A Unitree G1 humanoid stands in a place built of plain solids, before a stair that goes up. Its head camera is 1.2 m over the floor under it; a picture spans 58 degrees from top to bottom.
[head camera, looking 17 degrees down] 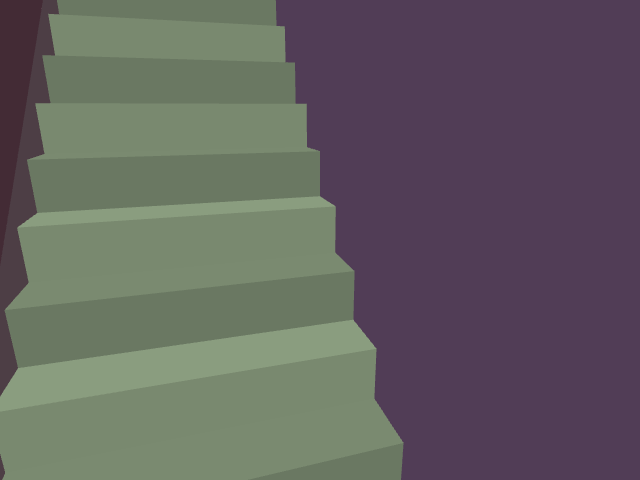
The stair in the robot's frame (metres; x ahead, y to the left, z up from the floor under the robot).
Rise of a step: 0.20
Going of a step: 0.22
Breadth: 1.15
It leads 17 degrees to the left of straight ahead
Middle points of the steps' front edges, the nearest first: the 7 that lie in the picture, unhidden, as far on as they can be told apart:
1.15 0.35 0.41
1.37 0.42 0.61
1.58 0.48 0.81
1.79 0.55 1.02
2.01 0.61 1.22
2.22 0.67 1.42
2.44 0.74 1.63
